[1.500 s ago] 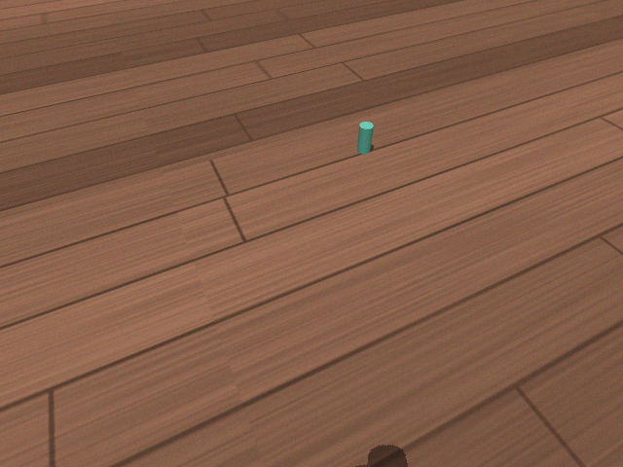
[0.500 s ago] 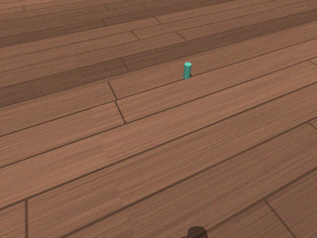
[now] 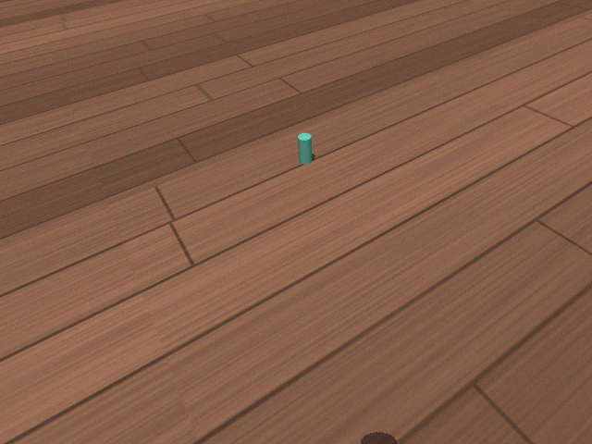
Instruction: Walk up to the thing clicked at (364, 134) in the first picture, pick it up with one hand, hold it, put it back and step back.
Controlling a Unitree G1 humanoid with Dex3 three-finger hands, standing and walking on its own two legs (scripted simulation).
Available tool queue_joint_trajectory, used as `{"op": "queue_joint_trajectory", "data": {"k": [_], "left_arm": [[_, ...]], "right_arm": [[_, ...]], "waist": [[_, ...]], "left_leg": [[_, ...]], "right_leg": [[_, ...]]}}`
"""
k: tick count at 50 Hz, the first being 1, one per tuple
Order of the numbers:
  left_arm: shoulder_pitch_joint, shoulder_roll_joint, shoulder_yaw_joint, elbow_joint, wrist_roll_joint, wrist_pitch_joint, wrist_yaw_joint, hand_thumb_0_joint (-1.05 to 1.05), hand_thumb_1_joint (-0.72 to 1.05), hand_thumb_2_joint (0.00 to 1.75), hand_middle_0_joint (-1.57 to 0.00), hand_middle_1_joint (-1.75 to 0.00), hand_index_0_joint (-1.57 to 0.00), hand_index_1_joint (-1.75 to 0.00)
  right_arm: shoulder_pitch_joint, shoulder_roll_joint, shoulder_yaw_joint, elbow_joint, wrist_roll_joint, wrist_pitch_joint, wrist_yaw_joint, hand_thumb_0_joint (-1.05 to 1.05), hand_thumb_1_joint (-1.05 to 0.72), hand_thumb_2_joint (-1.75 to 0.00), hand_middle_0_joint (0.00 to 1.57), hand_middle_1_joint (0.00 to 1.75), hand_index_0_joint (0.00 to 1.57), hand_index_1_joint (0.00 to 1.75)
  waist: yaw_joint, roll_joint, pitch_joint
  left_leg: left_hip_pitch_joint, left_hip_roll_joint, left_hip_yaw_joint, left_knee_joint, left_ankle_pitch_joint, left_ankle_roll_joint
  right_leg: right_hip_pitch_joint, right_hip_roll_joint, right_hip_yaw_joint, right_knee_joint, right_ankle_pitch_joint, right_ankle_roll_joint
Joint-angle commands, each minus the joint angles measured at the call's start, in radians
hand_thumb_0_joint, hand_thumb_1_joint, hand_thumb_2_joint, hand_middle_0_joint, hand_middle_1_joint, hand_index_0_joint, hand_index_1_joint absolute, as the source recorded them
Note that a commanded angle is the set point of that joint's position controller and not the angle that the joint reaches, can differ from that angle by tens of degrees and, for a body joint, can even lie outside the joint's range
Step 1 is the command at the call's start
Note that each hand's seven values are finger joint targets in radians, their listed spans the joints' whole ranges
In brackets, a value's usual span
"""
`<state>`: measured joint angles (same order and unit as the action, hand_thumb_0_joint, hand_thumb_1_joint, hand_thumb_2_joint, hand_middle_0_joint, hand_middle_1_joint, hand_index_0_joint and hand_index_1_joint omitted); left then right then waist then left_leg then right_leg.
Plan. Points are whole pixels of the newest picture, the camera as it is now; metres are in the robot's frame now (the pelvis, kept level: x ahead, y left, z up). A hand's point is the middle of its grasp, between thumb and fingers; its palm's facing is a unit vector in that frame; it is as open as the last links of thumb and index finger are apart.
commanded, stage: walk up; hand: left
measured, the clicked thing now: (305, 148) +1.71 +0.03 -0.67
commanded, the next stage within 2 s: none
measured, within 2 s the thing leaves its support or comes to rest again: neither
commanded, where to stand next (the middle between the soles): +1.34 -0.13 m, yaw -8 degrees
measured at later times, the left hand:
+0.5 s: hand (157, 340) +0.34 +0.29 -0.13, palm faces -0.17 -0.93 -0.32, open 7.4 cm
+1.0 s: hand (230, 210) +0.64 +0.19 -0.10, palm faces -0.18 -0.91 -0.36, open 7.4 cm
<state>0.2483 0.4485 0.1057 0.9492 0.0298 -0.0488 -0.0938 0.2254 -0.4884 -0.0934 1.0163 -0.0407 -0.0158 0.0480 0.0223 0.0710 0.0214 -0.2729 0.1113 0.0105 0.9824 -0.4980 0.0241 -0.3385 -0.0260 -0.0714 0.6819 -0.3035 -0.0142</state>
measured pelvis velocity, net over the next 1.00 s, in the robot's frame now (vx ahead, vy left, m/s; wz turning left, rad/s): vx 0.50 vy -0.05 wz -0.16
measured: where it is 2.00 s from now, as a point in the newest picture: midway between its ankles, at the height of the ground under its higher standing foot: (337, 263)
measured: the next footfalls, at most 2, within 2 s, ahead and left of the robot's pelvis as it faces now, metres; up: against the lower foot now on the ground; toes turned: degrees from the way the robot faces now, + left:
left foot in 0.32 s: +0.33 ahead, +0.13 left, +0.00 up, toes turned +3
right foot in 0.78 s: +0.55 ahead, -0.17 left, +0.00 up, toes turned -12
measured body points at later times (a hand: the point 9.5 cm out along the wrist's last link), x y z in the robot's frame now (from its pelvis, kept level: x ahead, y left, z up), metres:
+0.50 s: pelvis +0.25 +0.02 +0.02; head +0.27 +0.05 +0.47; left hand +0.35 +0.34 -0.11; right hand +0.30 -0.31 -0.07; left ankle +0.29 +0.13 -0.72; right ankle +0.22 -0.12 -0.65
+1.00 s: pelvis +0.50 -0.05 +0.02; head +0.51 -0.08 +0.47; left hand +0.65 +0.24 -0.07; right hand +0.51 -0.38 -0.11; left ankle +0.55 +0.10 -0.66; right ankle +0.51 -0.16 -0.72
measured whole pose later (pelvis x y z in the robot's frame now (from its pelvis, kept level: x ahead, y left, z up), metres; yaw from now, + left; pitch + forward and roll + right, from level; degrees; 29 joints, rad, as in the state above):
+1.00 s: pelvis +0.50 -0.05 +0.02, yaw -9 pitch -2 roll +0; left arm 0.22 0.37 0.03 0.86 -0.01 -0.09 -0.07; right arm 0.28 -0.44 -0.05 0.89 0.00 -0.06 0.07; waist 0.00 0.07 0.07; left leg -0.48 0.11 0.00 1.00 -0.28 0.02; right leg -0.23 0.01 -0.06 0.49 -0.22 -0.05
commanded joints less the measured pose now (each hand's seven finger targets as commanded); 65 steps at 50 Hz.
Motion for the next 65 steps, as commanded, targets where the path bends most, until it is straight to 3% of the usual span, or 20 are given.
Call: {"op": "queue_joint_trajectory", "data": {"k": [1, 12, 15, 16, 17, 18, 23, 27, 36, 38, 39, 40, 42, 46, 56, 60, 61, 62, 63, 65], "left_arm": [[-0.015, 0.301, 0.054, -0.089, -0.021, -0.031, 0.040, 0.00, 0.90, 0.90, -0.20, -0.30, -0.20, -0.30], [0.016, 0.266, 0.031, -0.138, -0.021, -0.054, 0.036, 0.00, 0.90, 0.90, -0.20, -0.30, -0.20, -0.30], [0.019, 0.231, 0.013, -0.147, -0.019, -0.053, 0.039, 0.00, 0.90, 0.90, -0.20, -0.30, -0.20, -0.30], [0.077, 0.162, -0.010, -0.148, -0.024, -0.050, 0.044, 0.00, 0.90, 0.90, -0.20, -0.30, -0.20, -0.30], [0.110, 0.110, -0.021, -0.158, -0.040, -0.049, 0.051, 0.00, 0.90, 0.90, -0.20, -0.30, -0.20, -0.30], [0.092, 0.215, -0.009, -0.143, -0.029, -0.048, 0.066, 0.00, 0.90, 0.90, -0.20, -0.30, -0.20, -0.30], [0.087, 0.194, -0.005, -0.090, -0.033, -0.040, 0.034, 0.00, 0.90, 0.90, -0.20, -0.30, -0.20, -0.30], [-0.021, 0.163, -0.008, -0.131, -0.024, -0.028, 0.006, 0.00, 0.90, 0.90, -0.20, -0.30, -0.20, -0.30], [-0.141, 0.149, 0.001, -0.134, -0.022, -0.029, -0.006, 0.00, 0.90, 0.90, -0.20, -0.30, -0.20, -0.30], [0.069, 0.214, 0.034, -0.078, -0.019, -0.041, 0.017, 0.00, 0.90, 0.90, -0.20, -0.30, -0.20, -0.30], [0.188, 0.302, 0.064, -0.070, -0.013, -0.045, 0.035, 0.00, 0.90, 0.90, -0.20, -0.30, -0.20, -0.30], [0.178, 0.377, 0.069, -0.085, -0.030, -0.048, 0.042, 0.00, 0.90, 0.90, -0.20, -0.30, -0.20, -0.30], [0.063, 0.317, 0.051, -0.113, -0.057, -0.042, 0.050, 0.00, 0.90, 0.90, -0.20, -0.30, -0.20, -0.30], [-0.017, 0.231, 0.022, -0.138, -0.042, -0.058, 0.053, 0.00, 0.90, 0.90, -0.20, -0.30, -0.20, -0.30], [0.007, 0.246, 0.028, -0.162, -0.025, -0.070, 0.045, 0.00, 0.90, 0.90, -0.20, -0.30, -0.20, -0.30], [0.029, 0.207, 0.001, -0.157, -0.017, -0.059, 0.048, 0.00, 0.90, 0.90, -0.20, -0.30, -0.20, -0.30], [0.058, 0.144, -0.023, -0.165, -0.025, -0.056, 0.054, 0.00, 0.90, 0.90, -0.20, -0.30, -0.20, -0.30], [0.087, 0.139, -0.015, -0.165, -0.045, -0.051, 0.062, 0.00, 0.90, 0.90, -0.20, -0.30, -0.20, -0.30], [0.037, 0.220, -0.009, -0.144, -0.028, -0.046, 0.078, 0.00, 0.90, 0.90, -0.20, -0.30, -0.20, -0.30], [0.062, 0.221, -0.014, -0.109, -0.043, -0.044, 0.071, 0.00, 0.90, 0.90, -0.20, -0.30, -0.20, -0.30]], "right_arm": [[-0.095, -0.188, -0.029, -0.133, 0.024, -0.060, 0.009, 0.00, -0.90, -0.90, 0.20, 0.30, 0.20, 0.30], [-0.161, -0.125, -0.040, -0.208, 0.013, -0.073, 0.041, 0.00, -0.90, -0.90, 0.20, 0.30, 0.20, 0.30], [0.073, -0.159, -0.066, -0.153, 0.010, -0.086, 0.023, 0.00, -0.90, -0.90, 0.20, 0.30, 0.20, 0.30], [0.231, -0.228, -0.096, -0.123, -0.007, -0.094, 0.010, 0.00, -0.90, -0.90, 0.20, 0.30, 0.20, 0.30], [0.271, -0.291, -0.110, -0.148, -0.007, -0.100, -0.001, 0.00, -0.90, -0.90, 0.20, 0.30, 0.20, 0.30], [0.187, -0.315, -0.116, -0.171, 0.035, -0.097, 0.002, 0.00, -0.90, -0.90, 0.20, 0.30, 0.20, 0.30], [0.045, -0.177, -0.049, -0.215, 0.041, -0.108, -0.006, 0.00, -0.90, -0.90, 0.20, 0.30, 0.20, 0.30], [0.054, -0.203, -0.049, -0.232, 0.032, -0.117, -0.001, 0.00, -0.90, -0.90, 0.20, 0.30, 0.20, 0.30], [0.089, -0.211, -0.044, -0.216, 0.033, -0.091, -0.009, 0.00, -0.90, -0.90, 0.20, 0.30, 0.20, 0.30], [0.109, -0.154, -0.016, -0.223, 0.029, -0.087, -0.014, 0.00, -0.90, -0.90, 0.20, 0.30, 0.20, 0.30], [0.170, -0.078, 0.011, -0.240, 0.035, -0.087, -0.012, 0.00, -0.90, -0.90, 0.20, 0.30, 0.20, 0.30], [0.174, -0.119, 0.003, -0.237, 0.047, -0.083, -0.016, 0.00, -0.90, -0.90, 0.20, 0.30, 0.20, 0.30], [0.101, -0.181, -0.016, -0.196, 0.046, -0.070, -0.023, 0.00, -0.90, -0.90, 0.20, 0.30, 0.20, 0.30], [0.164, -0.143, -0.015, -0.156, 0.037, -0.056, 0.002, 0.00, -0.90, -0.90, 0.20, 0.30, 0.20, 0.30], [-0.037, -0.108, -0.028, -0.207, 0.018, -0.075, 0.040, 0.00, -0.90, -0.90, 0.20, 0.30, 0.20, 0.30], [0.165, -0.166, -0.057, -0.142, 0.013, -0.088, 0.020, 0.00, -0.90, -0.90, 0.20, 0.30, 0.20, 0.30], [0.294, -0.238, -0.081, -0.121, -0.004, -0.093, 0.004, 0.00, -0.90, -0.90, 0.20, 0.30, 0.20, 0.30], [0.283, -0.302, -0.090, -0.155, 0.012, -0.096, -0.001, 0.00, -0.90, -0.90, 0.20, 0.30, 0.20, 0.30], [0.238, -0.299, -0.094, -0.166, 0.045, -0.092, -0.002, 0.00, -0.90, -0.90, 0.20, 0.30, 0.20, 0.30], [0.129, -0.224, -0.057, -0.199, 0.045, -0.087, -0.014, 0.00, -0.90, -0.90, 0.20, 0.30, 0.20, 0.30]], "waist": [[0.009, -0.178, 0.069], [0.024, -0.119, 0.073], [-0.098, -0.009, -0.072], [-0.162, 0.172, -0.163], [-0.156, 0.279, -0.187], [-0.129, 0.142, -0.181], [-0.042, 0.044, 0.011], [-0.047, 0.057, 0.055], [-0.040, -0.003, 0.007], [0.076, -0.155, -0.117], [0.112, -0.375, -0.219], [0.102, -0.386, -0.179], [0.058, -0.143, -0.054], [-0.020, -0.212, 0.008], [0.013, -0.156, 0.037], [-0.106, 0.004, -0.072], [-0.161, 0.196, -0.139], [-0.139, 0.257, -0.120], [-0.130, 0.095, -0.107], [-0.066, 0.007, -0.031]], "left_leg": [[-0.385, 0.047, -0.066, 0.104, 0.143, -0.006], [-0.141, -0.001, 0.042, -0.378, 0.338, -0.025], [0.285, -0.077, 0.086, -0.468, 0.310, 0.022], [0.493, 0.042, -0.090, -0.540, 0.104, 0.083], [0.572, 0.310, -0.617, -0.723, -0.123, 0.154], [0.454, 0.358, -0.713, -0.791, -0.199, 0.229], [0.133, 0.203, -0.171, -0.771, 0.187, 0.172], [0.116, 0.208, -0.079, -0.817, 0.193, 0.213], [0.139, 0.152, 0.057, -0.615, 0.466, 0.130], [0.019, 0.067, 0.122, -0.213, 0.551, 0.078], [-0.158, -0.025, 0.130, 0.075, 0.247, 0.041], [-0.383, -0.129, 0.072, 0.210, -0.015, 0.007], [-0.352, -0.015, -0.079, 0.265, 0.084, 0.016], [-0.245, 0.012, -0.041, 0.090, 0.215, 0.002], [-0.126, 0.015, 0.030, -0.382, 0.394, -0.022], [0.271, -0.072, 0.078, -0.458, 0.260, 0.031], [0.405, 0.089, -0.164, -0.552, 0.089, 0.092], [0.495, 0.321, -0.656, -0.740, 0.000, 0.205], [0.405, 0.352, -0.665, -0.735, 0.004, 0.255], [0.268, 0.254, -0.373, -0.707, 0.170, 0.198]], "right_leg": [[0.197, -0.286, 0.553, -0.542, -0.433, -0.192], [0.121, -0.193, 0.223, -0.451, -0.050, -0.182], [0.018, -0.109, 0.102, -0.065, 0.316, -0.120], [-0.154, -0.025, 0.041, 0.274, 0.235, -0.080], [-0.380, 0.125, 0.094, 0.476, -0.192, -0.039], [-0.352, 0.061, 0.225, 0.571, -0.192, -0.058], [-0.254, -0.069, 0.172, 0.391, 0.000, -0.002], [-0.263, -0.101, 0.101, 0.192, 0.042, 0.026], [0.024, -0.017, -0.020, -0.122, 0.186, -0.030], [0.362, 0.001, 0.024, -0.174, 0.095, -0.066], [0.545, -0.214, 0.346, -0.252, -0.123, -0.109], [0.596, -0.398, 0.780, -0.424, -0.158, -0.233], [0.374, -0.354, 0.580, -0.412, -0.042, -0.241], [0.144, -0.207, 0.270, -0.438, 0.082, -0.189], [0.088, -0.209, 0.160, -0.416, -0.038, -0.188], [-0.010, -0.134, 0.068, -0.015, 0.260, -0.123], [-0.153, -0.052, 0.007, 0.316, 0.185, -0.072], [-0.403, 0.102, 0.022, 0.479, -0.201, -0.034], [-0.393, 0.016, 0.152, 0.551, -0.216, -0.044], [-0.332, -0.040, 0.183, 0.505, -0.091, -0.034]]}}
